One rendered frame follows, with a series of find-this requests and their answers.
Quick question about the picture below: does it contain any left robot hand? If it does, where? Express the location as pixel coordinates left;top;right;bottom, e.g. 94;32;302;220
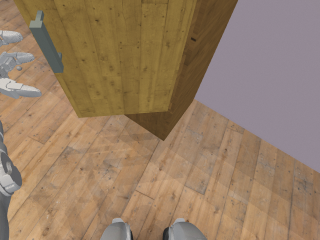
0;30;42;99

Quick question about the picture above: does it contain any handle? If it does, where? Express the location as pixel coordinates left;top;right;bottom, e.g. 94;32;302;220
29;10;64;73

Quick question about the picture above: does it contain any robot left thigh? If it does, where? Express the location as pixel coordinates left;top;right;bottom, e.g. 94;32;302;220
100;222;131;240

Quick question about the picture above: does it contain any cupboard door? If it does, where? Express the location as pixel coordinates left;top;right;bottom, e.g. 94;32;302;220
13;0;197;118

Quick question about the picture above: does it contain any robot right shin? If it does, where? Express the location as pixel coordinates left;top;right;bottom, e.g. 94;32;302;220
168;218;185;240

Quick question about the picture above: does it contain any robot left upper arm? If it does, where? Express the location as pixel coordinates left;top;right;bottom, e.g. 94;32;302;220
0;151;22;240

